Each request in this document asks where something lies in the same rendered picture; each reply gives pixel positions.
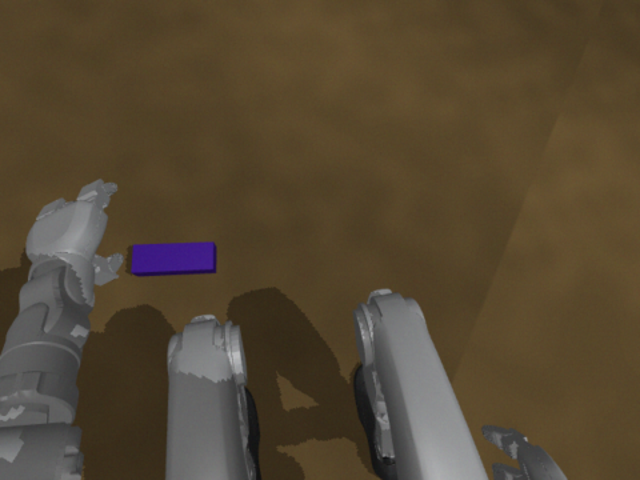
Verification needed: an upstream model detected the left robot arm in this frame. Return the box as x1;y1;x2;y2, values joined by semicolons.
0;252;95;480

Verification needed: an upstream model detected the small box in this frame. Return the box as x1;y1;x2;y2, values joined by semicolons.
131;242;217;277

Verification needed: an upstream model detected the right robot foot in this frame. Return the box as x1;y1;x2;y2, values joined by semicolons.
354;365;398;480

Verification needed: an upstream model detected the left robot foot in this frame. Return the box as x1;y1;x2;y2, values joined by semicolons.
244;387;262;480

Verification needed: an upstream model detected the left robot hand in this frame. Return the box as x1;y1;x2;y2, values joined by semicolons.
26;179;124;286

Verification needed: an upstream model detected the right robot hand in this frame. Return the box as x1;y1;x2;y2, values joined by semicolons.
482;425;568;480

